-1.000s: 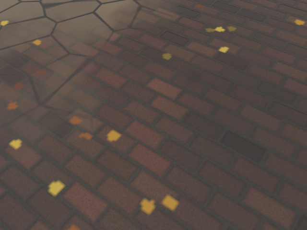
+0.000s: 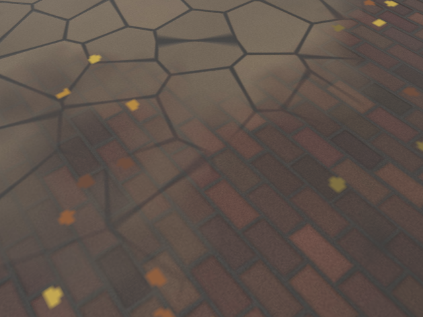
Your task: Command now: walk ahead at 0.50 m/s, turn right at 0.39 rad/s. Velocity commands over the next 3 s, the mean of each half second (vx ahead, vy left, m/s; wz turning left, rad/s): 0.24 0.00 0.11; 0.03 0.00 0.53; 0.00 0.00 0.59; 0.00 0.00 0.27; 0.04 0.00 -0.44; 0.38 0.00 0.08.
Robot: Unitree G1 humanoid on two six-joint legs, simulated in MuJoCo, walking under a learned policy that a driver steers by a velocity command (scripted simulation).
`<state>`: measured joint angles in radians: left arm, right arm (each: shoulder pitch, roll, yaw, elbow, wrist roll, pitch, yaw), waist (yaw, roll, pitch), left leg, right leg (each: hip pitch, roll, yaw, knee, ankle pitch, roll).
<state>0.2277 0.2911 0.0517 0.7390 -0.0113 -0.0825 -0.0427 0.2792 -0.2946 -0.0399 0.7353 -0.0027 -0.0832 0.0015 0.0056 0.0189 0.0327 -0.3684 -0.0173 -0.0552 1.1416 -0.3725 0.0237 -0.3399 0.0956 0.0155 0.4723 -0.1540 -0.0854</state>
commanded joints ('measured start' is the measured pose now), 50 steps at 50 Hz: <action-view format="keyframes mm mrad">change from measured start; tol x32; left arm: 1 36 120 29 -67 7 -3 15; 50 -35 153 47 -82 27 96 95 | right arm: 1 -56 -116 -34 -115 -17 -34 -1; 50 -134 -81 -58 -207 25 135 -17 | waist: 1 1 -70 -68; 19 2 239 -317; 50 49 -194 -78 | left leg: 1 -279 89 -50 -69 78 -25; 16 -87 -3 47 -631 325 30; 19 527 344 -422 -648 1101 327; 24 153 225 -375 -829 405 242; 36 54 111 -425 -803 130 148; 40 -263 -102 -107 -196 -221 -36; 50 -251 28 18 -164 -19 -138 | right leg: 1 283 -266 416 -247 112 -187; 6 160 -210 158 -221 653 -138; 17 328 -224 69 127 761 -30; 19 -129 3 -4 720 -261 111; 21 -294 -27 126 895 -445 130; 37 109 -59 56 -25 -61 105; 39 206 -398 413 -194 -40 -83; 50 304 -369 115 -140 264 -132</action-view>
